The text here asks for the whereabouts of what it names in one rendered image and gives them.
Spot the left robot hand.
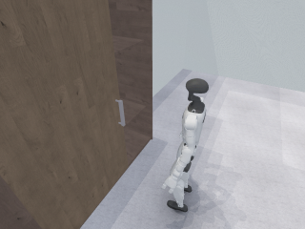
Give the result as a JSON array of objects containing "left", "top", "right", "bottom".
[{"left": 161, "top": 176, "right": 177, "bottom": 194}]

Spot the wardrobe door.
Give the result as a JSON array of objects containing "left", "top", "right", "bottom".
[
  {"left": 0, "top": 176, "right": 42, "bottom": 229},
  {"left": 0, "top": 0, "right": 129, "bottom": 229}
]

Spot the robot left upper arm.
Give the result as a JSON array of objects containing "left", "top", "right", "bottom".
[{"left": 182, "top": 114, "right": 198, "bottom": 155}]

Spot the robot left forearm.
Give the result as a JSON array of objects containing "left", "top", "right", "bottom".
[{"left": 171, "top": 148, "right": 192, "bottom": 180}]

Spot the left robot shin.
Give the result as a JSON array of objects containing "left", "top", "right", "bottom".
[{"left": 173, "top": 185, "right": 184, "bottom": 208}]

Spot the handle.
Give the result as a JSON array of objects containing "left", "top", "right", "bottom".
[{"left": 115, "top": 99, "right": 126, "bottom": 127}]

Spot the left robot foot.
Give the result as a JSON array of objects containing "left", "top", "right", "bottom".
[{"left": 167, "top": 200, "right": 188, "bottom": 213}]

